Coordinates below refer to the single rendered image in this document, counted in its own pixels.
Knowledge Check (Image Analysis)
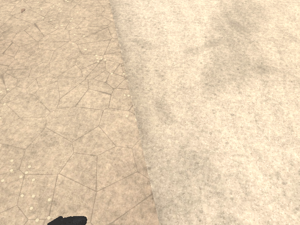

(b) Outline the left robot hand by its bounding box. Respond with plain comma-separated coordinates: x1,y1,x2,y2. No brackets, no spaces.
47,216,87,225

